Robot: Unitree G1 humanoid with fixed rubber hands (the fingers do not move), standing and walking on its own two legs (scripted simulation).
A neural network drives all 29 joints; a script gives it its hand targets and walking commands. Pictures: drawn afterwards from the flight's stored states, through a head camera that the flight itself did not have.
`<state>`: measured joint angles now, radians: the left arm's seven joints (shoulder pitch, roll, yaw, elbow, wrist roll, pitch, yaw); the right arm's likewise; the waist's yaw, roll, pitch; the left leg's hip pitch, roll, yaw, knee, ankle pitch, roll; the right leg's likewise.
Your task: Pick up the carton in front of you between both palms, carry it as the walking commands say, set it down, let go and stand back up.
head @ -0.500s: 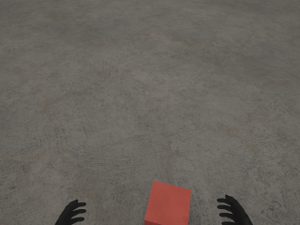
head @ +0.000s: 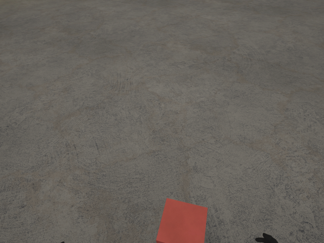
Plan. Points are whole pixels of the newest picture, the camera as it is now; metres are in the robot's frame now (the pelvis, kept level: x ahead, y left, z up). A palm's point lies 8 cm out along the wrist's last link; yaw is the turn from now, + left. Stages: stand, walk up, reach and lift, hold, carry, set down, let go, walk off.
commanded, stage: stand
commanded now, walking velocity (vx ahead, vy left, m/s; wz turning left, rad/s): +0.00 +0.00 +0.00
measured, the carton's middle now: (182, 231) +0.36 -0.07 -0.64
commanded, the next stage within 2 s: none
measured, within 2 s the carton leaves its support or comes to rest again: neither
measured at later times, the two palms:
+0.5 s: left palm out of the picture +0.08 +0.27 -0.09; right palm out of the picture +0.08 -0.29 -0.11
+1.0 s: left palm out of the picture +0.06 +0.28 -0.09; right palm out of the picture +0.06 -0.30 -0.11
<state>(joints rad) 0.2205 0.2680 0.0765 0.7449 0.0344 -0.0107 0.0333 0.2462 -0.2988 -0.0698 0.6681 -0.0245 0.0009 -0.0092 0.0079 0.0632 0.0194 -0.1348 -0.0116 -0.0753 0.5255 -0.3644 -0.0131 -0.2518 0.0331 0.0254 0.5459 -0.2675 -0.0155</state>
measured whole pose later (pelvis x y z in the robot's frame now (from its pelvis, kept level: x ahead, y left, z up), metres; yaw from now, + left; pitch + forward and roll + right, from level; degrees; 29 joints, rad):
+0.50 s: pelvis -0.01 -0.01 +0.00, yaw +0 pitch -3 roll +0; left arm 0.19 0.27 0.06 0.86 0.02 -0.01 0.03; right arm 0.27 -0.32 -0.04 0.78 -0.01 -0.01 -0.04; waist 0.01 0.04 0.04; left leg -0.11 0.00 -0.08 0.49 -0.33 -0.03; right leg -0.23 0.04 0.01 0.51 -0.23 -0.03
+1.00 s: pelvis -0.02 -0.01 +0.01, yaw +0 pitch -3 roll +0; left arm 0.17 0.30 0.05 0.94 0.01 -0.01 0.02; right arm 0.24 -0.34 -0.02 0.87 -0.01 -0.02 -0.04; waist 0.01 0.03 0.05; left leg -0.09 0.00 -0.07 0.43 -0.29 -0.02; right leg -0.21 0.03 0.03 0.46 -0.19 -0.02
